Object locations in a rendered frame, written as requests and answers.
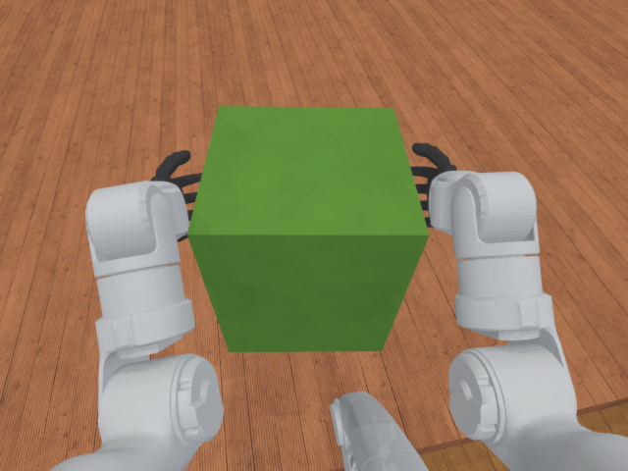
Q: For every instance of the robot left upper arm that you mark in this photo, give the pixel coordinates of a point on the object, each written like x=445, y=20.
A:
x=154, y=415

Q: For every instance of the robot left forearm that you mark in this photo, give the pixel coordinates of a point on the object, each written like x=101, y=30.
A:
x=132, y=232

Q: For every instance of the robot right thigh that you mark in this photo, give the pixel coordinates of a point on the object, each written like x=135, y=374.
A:
x=377, y=442

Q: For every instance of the robot left hand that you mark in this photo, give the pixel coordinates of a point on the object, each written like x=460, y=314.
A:
x=166, y=169

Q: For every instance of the robot right upper arm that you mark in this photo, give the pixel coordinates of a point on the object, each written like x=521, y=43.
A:
x=518, y=401

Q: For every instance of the robot right hand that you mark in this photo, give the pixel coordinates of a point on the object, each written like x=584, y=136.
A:
x=434, y=154

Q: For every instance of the carton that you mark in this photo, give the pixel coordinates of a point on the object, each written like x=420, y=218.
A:
x=307, y=227

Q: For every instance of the robot right forearm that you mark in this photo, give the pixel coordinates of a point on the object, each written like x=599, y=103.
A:
x=492, y=219

